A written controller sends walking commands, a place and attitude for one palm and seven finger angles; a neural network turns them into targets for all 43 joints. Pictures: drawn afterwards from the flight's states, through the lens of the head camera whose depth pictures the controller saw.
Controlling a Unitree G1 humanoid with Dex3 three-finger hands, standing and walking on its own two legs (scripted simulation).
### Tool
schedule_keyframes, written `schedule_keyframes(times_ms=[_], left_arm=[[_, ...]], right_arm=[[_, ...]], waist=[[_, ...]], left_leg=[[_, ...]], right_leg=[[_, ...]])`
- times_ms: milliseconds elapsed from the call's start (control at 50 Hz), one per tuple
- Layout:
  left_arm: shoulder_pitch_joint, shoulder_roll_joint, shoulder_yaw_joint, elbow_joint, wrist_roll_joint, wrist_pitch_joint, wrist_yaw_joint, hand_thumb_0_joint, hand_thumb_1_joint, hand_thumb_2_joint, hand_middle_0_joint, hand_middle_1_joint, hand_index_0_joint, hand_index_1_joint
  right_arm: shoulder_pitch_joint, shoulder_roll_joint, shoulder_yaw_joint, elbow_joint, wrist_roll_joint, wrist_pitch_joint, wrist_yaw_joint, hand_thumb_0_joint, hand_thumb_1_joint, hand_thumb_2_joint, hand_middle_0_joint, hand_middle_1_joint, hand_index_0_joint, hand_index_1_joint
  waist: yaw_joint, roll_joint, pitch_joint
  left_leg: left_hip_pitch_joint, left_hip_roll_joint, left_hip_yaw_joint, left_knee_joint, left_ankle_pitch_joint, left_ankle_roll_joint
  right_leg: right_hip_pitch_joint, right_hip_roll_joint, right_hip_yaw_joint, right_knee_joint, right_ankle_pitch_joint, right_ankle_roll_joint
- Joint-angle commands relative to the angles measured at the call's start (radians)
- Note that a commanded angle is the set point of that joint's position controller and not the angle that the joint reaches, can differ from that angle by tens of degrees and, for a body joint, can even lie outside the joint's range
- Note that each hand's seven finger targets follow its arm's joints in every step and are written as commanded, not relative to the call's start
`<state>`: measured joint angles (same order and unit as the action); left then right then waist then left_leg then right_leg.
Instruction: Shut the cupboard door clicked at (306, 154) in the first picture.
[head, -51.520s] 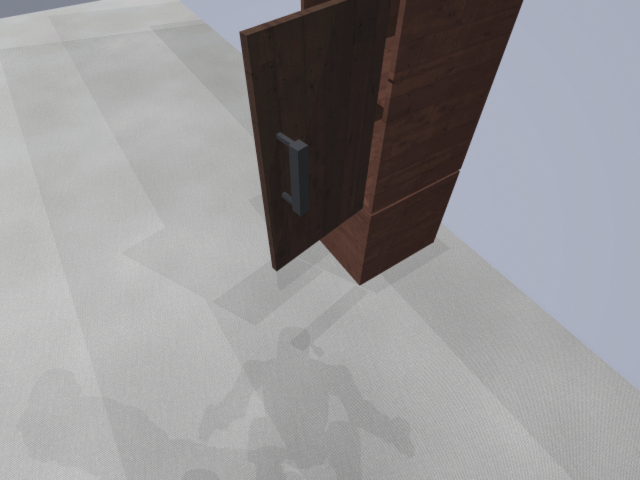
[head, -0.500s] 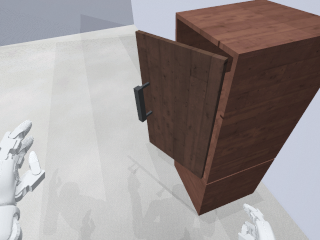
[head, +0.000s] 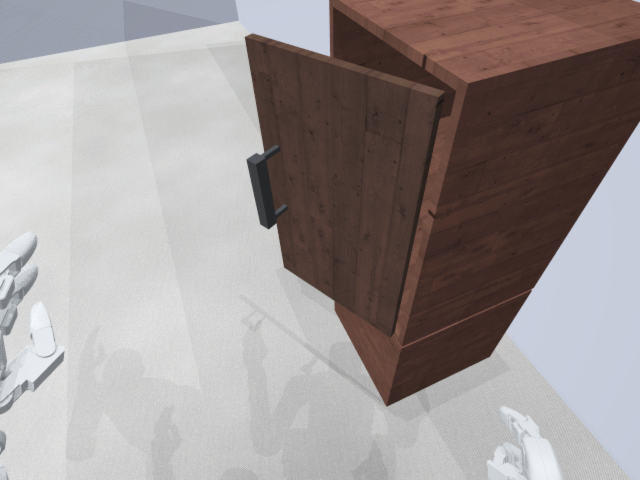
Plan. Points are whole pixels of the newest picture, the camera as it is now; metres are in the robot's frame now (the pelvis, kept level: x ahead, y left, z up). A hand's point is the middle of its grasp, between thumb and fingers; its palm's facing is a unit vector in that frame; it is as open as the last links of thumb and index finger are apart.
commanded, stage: step back with the hand held close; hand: left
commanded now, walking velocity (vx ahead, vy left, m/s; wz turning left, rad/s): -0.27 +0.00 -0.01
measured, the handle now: (271, 187) +0.64 +0.16 -0.02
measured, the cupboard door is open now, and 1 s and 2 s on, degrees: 27 27 27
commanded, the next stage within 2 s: stop stepping back and stand still in 0.96 s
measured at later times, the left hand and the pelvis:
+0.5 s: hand out of the picture +0.10 +0.30 +0.16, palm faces +0.50 -0.74 -0.46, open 7.4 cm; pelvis -0.09 +0.02 -0.02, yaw +3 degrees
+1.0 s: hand out of the picture +0.00 +0.29 +0.17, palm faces +0.50 -0.75 -0.43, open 7.4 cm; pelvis -0.20 +0.01 -0.02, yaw -1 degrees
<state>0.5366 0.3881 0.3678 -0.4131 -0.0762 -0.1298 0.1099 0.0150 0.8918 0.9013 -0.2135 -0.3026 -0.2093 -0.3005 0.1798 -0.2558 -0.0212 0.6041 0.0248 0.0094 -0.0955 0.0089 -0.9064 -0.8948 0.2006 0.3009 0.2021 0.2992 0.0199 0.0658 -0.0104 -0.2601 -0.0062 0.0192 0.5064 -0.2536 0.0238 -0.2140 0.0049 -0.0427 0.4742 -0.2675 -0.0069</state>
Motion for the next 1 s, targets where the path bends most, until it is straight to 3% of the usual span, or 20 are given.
schedule_keyframes(times_ms=[0, 100, 260, 400, 480, 540, 560, 580, 620, 640, 660, 680, 700, 720, 740, 780, 820, 900, 940, 980], left_arm=[[-0.032, 0.238, 0.183, -0.245, -0.003, -0.07, 0.038, 0.0, 0.9, 0.9, -0.2, -0.3, -0.2, -0.3], [0.022, 0.218, 0.179, -0.204, -0.005, -0.062, 0.042, 0.0, 0.9, 0.9, -0.2, -0.3, -0.2, -0.3], [-0.036, 0.242, 0.216, -0.271, 0.03, -0.109, 0.045, 0.0, 0.9, 0.9, -0.2, -0.3, -0.2, -0.3], [-0.094, 0.209, 0.203, -0.281, 0.057, -0.143, 0.047, 0.0, 0.9, 0.9, -0.2, -0.3, -0.2, -0.3], [-0.093, 0.196, 0.197, -0.259, 0.061, -0.153, 0.046, 0.0, 0.9, 0.9, -0.2, -0.3, -0.2, -0.3], [-0.111, 0.206, 0.176, -0.268, 0.052, -0.158, 0.057, 0.0, 0.9, 0.9, -0.2, -0.3, -0.2, -0.3], [-0.122, 0.229, 0.185, -0.279, 0.049, -0.158, 0.066, 0.0, 0.9, 0.9, -0.2, -0.3, -0.2, -0.3], [-0.14, 0.21, 0.148, -0.3, 0.048, -0.158, 0.072, 0.0, 0.9, 0.9, -0.2, -0.3, -0.2, -0.3], [-0.15, 0.239, 0.169, -0.304, 0.046, -0.156, 0.083, 0.0, 0.9, 0.9, -0.2, -0.3, -0.2, -0.3], [-0.158, 0.247, 0.175, -0.317, 0.042, -0.156, 0.084, 0.0, 0.9, 0.9, -0.2, -0.3, -0.2, -0.3], [-0.147, 0.259, 0.195, -0.316, 0.039, -0.159, 0.086, 0.0, 0.9, 0.9, -0.2, -0.3, -0.2, -0.3], [-0.124, 0.243, 0.197, -0.318, 0.039, -0.167, 0.085, 0.0, 0.9, 0.9, -0.2, -0.3, -0.2, -0.3], [-0.095, 0.239, 0.226, -0.307, 0.047, -0.175, 0.086, 0.0, 0.9, 0.9, -0.2, -0.3, -0.2, -0.3], [-0.106, 0.241, 0.244, -0.313, 0.053, -0.178, 0.081, 0.0, 0.9, 0.9, -0.2, -0.3, -0.2, -0.3], [-0.113, 0.266, 0.271, -0.315, 0.05, -0.178, 0.079, 0.0, 0.9, 0.9, -0.2, -0.3, -0.2, -0.3], [-0.081, 0.26, 0.274, -0.315, 0.038, -0.192, 0.07, 0.0, 0.9, 0.9, -0.2, -0.3, -0.2, -0.3], [0.004, 0.219, 0.245, -0.283, 0.017, -0.18, 0.065, 0.0, 0.9, 0.9, -0.2, -0.3, -0.2, -0.3], [-0.046, 0.183, 0.168, -0.333, -0.007, -0.177, 0.05, 0.0, 0.9, 0.9, -0.2, -0.3, -0.2, -0.3], [-0.099, 0.197, 0.152, -0.354, 0.002, -0.191, 0.048, 0.0, 0.9, 0.9, -0.2, -0.3, -0.2, -0.3], [-0.172, 0.256, 0.176, -0.366, 0.017, -0.199, 0.061, 0.0, 0.9, 0.9, -0.2, -0.3, -0.2, -0.3]], right_arm=[[-0.105, -0.093, -0.028, -0.199, -0.004, -0.031, -0.012, 0.0, -0.9, -0.9, 0.2, 0.3, 0.2, 0.3], [-0.094, -0.101, -0.033, -0.209, -0.002, -0.015, -0.009, 0.0, -0.9, -0.9, 0.2, 0.3, 0.2, 0.3], [-0.101, -0.126, -0.03, -0.223, -0.012, -0.048, -0.013, 0.0, -0.9, -0.9, 0.2, 0.3, 0.2, 0.3], [-0.062, -0.128, -0.034, -0.211, -0.021, -0.09, -0.009, 0.0, -0.9, -0.9, 0.2, 0.3, 0.2, 0.3], [-0.046, -0.116, -0.038, -0.202, -0.02, -0.105, 0.0, 0.0, -0.9, -0.9, 0.2, 0.3, 0.2, 0.3], [-0.03, -0.092, -0.039, -0.175, -0.029, -0.105, 0.013, 0.0, -0.9, -0.9, 0.2, 0.3, 0.2, 0.3], [-0.02, -0.089, -0.042, -0.153, -0.033, -0.103, 0.018, 0.0, -0.9, -0.9, 0.2, 0.3, 0.2, 0.3], [-0.023, -0.068, -0.032, -0.143, -0.03, -0.098, 0.021, 0.0, -0.9, -0.9, 0.2, 0.3, 0.2, 0.3], [-0.026, -0.064, -0.024, -0.138, -0.031, -0.094, 0.018, 0.0, -0.9, -0.9, 0.2, 0.3, 0.2, 0.3], [-0.03, -0.07, -0.024, -0.141, -0.026, -0.093, 0.013, 0.0, -0.9, -0.9, 0.2, 0.3, 0.2, 0.3], [-0.04, -0.084, -0.027, -0.145, -0.025, -0.099, 0.003, 0.0, -0.9, -0.9, 0.2, 0.3, 0.2, 0.3], [-0.046, -0.095, -0.025, -0.155, -0.024, -0.104, -0.006, 0.0, -0.9, -0.9, 0.2, 0.3, 0.2, 0.3], [-0.067, -0.106, -0.029, -0.159, -0.023, -0.114, -0.011, 0.0, -0.9, -0.9, 0.2, 0.3, 0.2, 0.3], [-0.076, -0.098, -0.034, -0.159, -0.032, -0.124, -0.01, 0.0, -0.9, -0.9, 0.2, 0.3, 0.2, 0.3], [-0.066, -0.086, -0.044, -0.149, -0.039, -0.129, -0.007, 0.0, -0.9, -0.9, 0.2, 0.3, 0.2, 0.3], [-0.081, -0.089, -0.062, -0.138, -0.036, -0.147, 0.009, 0.0, -0.9, -0.9, 0.2, 0.3, 0.2, 0.3], [-0.081, -0.084, -0.065, -0.135, -0.025, -0.16, 0.026, 0.0, -0.9, -0.9, 0.2, 0.3, 0.2, 0.3], [-0.062, -0.074, -0.034, -0.092, -0.033, -0.189, 0.034, 0.0, -0.9, -0.9, 0.2, 0.3, 0.2, 0.3], [-0.042, -0.063, -0.029, -0.063, -0.041, -0.189, 0.036, 0.0, -0.9, -0.9, 0.2, 0.3, 0.2, 0.3], [-0.047, -0.028, -0.022, -0.044, -0.039, -0.182, 0.026, 0.0, -0.9, -0.9, 0.2, 0.3, 0.2, 0.3]], waist=[[-0.013, -0.027, -0.202], [-0.014, -0.033, -0.17], [-0.012, 0.095, -0.083], [-0.019, 0.109, -0.065], [-0.023, 0.028, -0.054], [-0.032, -0.133, -0.011], [-0.035, -0.175, -0.023], [-0.043, -0.223, -0.039], [-0.05, -0.217, -0.066], [-0.052, -0.173, -0.055], [-0.049, -0.071, -0.038], [-0.045, 0.047, -0.029], [-0.032, 0.217, -0.058], [-0.021, 0.285, -0.092], [-0.025, 0.232, -0.115], [-0.017, 0.12, -0.159], [-0.008, 0.156, -0.164], [-0.021, 0.187, -0.142], [-0.025, 0.072, -0.163], [-0.034, -0.118, -0.188]], left_leg=[[0.062, 0.09, -0.06, -0.033, 0.485, 0.013], [-0.052, 0.111, -0.083, -0.073, 0.342, 0.017], [-0.446, 0.165, -0.184, -0.256, -0.29, 0.081], [-0.603, 0.191, -0.214, -0.252, -0.474, 0.102], [-0.56, 0.132, -0.157, -0.129, -0.476, 0.077], [-0.306, 0.036, -0.066, 0.163, -0.315, 0.001], [-0.18, 0.015, -0.034, 0.262, -0.231, -0.022], [-0.104, 0.011, -0.031, 0.316, -0.177, -0.027], [-0.054, 0.016, -0.023, 0.247, -0.132, -0.018], [-0.049, 0.027, -0.048, 0.15, -0.149, -0.007], [-0.099, 0.059, -0.104, 0.012, -0.192, 0.01], [-0.227, 0.136, -0.199, -0.131, -0.286, 0.042], [-0.424, 0.268, -0.332, -0.3, -0.489, 0.098], [-0.555, 0.355, -0.411, -0.401, -0.564, 0.137], [-0.552, 0.375, -0.396, -0.407, -0.499, 0.144], [-0.39, 0.354, -0.301, -0.31, -0.348, 0.123], [-0.307, 0.307, -0.19, -0.289, -0.32, 0.081], [-0.112, 0.266, -0.137, -0.302, -0.223, 0.0], [0.026, 0.218, -0.083, -0.165, -0.07, -0.046], [0.127, 0.124, 0.034, 0.092, 0.091, -0.073]], right_leg=[[0.089, -0.075, 0.062, 0.021, 0.489, 0.013], [0.099, -0.063, 0.069, 0.032, 0.377, 0.015], [0.257, 0.012, 0.06, 0.138, 0.144, 0.033], [0.313, 0.039, 0.071, 0.236, 0.089, 0.034], [0.202, -0.001, 0.157, 0.144, -0.024, 0.002], [-0.188, -0.176, 0.38, -0.143, -0.327, -0.087], [-0.303, -0.238, 0.414, -0.21, -0.339, -0.115], [-0.354, -0.273, 0.387, -0.223, -0.307, -0.126], [-0.354, -0.237, 0.291, -0.181, -0.229, -0.092], [-0.366, -0.188, 0.234, -0.141, -0.236, -0.063], [-0.334, -0.116, 0.173, -0.068, -0.236, -0.031], [-0.232, -0.034, 0.112, 0.072, -0.199, 0.003], [-0.031, 0.054, 0.054, 0.326, -0.116, 0.029], [0.104, 0.098, 0.043, 0.551, -0.11, 0.037], [0.107, 0.096, 0.067, 0.675, -0.149, 0.034], [0.022, 0.093, 0.073, 0.637, -0.209, 0.026], [0.007, 0.088, 0.009, 0.504, -0.251, 0.018], [-0.02, 0.082, -0.02, 0.068, -0.27, 0.004], [-0.083, 0.003, 0.07, -0.172, -0.166, -0.025], [-0.201, -0.183, 0.252, -0.211, 0.158, -0.08]])
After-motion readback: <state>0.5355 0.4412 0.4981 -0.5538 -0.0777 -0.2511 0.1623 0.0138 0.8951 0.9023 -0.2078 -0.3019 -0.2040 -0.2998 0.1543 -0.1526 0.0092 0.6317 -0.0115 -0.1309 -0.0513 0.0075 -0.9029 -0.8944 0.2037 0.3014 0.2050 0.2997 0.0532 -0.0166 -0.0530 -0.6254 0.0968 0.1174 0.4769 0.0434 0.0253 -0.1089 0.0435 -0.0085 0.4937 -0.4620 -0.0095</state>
